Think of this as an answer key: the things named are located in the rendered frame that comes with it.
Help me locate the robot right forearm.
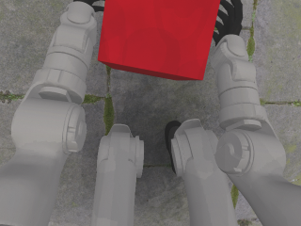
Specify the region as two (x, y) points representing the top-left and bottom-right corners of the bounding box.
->
(210, 34), (279, 140)

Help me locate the robot left hand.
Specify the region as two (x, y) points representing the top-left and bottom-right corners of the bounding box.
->
(73, 0), (105, 12)

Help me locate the right robot shin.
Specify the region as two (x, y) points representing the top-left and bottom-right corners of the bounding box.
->
(175, 119), (218, 154)

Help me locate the robot left thigh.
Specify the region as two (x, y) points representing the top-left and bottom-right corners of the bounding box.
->
(90, 132), (144, 226)

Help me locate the right robot upper arm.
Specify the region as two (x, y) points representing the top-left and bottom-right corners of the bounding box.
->
(214, 129), (301, 226)

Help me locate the left robot upper arm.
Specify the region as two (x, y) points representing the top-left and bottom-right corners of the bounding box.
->
(0, 97), (87, 226)

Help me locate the robot right hand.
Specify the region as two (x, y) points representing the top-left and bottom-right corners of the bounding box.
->
(213, 0), (244, 47)

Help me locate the robot left forearm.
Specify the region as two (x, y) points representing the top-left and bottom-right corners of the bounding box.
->
(10, 1), (97, 145)

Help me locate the carton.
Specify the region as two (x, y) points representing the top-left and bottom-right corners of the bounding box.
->
(97, 0), (221, 81)

